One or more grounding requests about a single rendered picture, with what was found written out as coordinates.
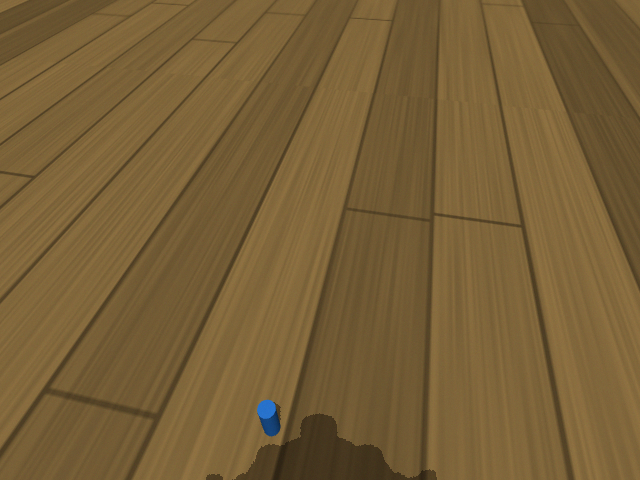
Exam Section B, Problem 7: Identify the can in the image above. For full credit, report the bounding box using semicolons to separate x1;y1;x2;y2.
257;400;280;436

